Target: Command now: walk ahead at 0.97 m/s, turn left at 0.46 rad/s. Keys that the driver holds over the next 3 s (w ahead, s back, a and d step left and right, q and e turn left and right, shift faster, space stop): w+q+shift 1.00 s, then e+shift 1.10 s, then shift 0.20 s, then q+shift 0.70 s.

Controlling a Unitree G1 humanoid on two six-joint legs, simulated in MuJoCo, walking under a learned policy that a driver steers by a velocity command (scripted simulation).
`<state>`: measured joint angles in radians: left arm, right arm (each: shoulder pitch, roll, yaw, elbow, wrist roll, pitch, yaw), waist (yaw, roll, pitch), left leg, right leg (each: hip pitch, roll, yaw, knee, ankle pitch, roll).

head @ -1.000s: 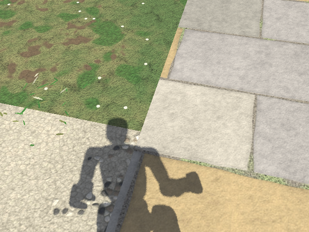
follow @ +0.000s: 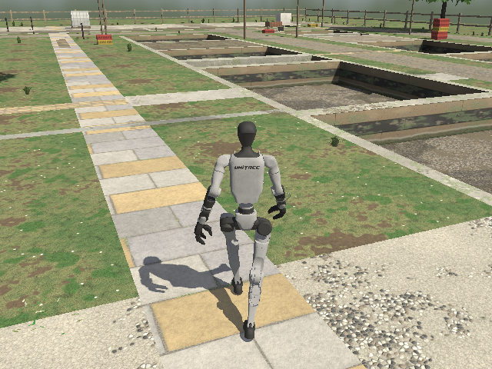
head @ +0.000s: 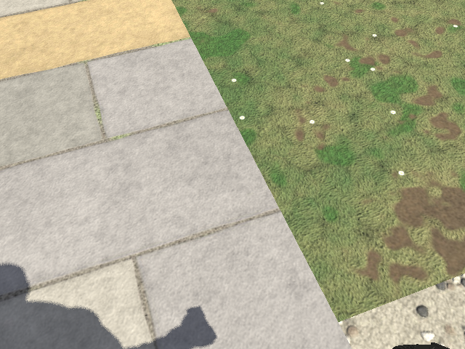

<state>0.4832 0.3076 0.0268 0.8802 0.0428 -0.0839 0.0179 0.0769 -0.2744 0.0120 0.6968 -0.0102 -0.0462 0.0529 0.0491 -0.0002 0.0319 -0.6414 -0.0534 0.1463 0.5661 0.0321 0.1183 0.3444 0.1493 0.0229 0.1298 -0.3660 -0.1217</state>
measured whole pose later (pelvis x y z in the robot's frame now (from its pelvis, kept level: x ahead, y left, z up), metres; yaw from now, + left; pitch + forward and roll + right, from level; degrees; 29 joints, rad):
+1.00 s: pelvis +0.89 +0.20 +0.01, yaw +54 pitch -1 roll +2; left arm 0.24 0.22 -0.01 0.71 0.06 -0.08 0.01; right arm 0.30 -0.33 -0.06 0.79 -0.02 0.00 0.01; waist 0.02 0.02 0.06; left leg -0.31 -0.23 0.04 0.61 -0.29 0.21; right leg -0.43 -0.09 0.08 1.39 -0.38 0.05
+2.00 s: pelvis +1.20 +0.54 +0.03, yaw +18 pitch +0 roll +1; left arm 0.24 0.38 0.09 0.59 -0.03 0.07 0.02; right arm 0.05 -0.27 -0.06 0.65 -0.01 -0.01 -0.04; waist 0.03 -0.06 0.06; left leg -0.28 -0.05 -0.05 0.44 -0.17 0.02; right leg -0.52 0.12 0.20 1.17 -0.45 0.08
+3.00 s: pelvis +1.22 +0.56 +0.03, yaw +32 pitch +3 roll -2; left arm 0.06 0.33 0.10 0.68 0.01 0.00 0.03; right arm 0.22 -0.33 -0.09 0.59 0.02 0.03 -0.02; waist -0.01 -0.03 0.07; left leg -0.32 -0.04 -0.05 0.49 -0.23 0.07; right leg -0.57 0.00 0.05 1.13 -0.39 0.06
